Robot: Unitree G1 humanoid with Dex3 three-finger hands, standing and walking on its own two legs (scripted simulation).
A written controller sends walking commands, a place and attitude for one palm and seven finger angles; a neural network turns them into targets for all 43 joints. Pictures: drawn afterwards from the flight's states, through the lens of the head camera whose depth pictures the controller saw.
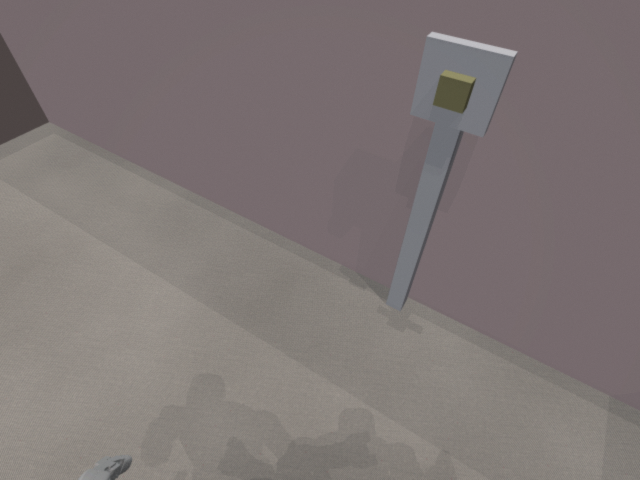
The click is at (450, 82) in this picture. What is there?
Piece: button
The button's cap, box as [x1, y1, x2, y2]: [433, 70, 475, 113]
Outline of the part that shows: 445,70 440,75 433,104 461,113 466,107 475,78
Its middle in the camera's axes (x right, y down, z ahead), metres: +0.27 -0.30 +0.79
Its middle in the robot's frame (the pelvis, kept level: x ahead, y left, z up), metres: +0.82 -0.23 +0.11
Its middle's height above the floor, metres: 0.87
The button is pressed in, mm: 0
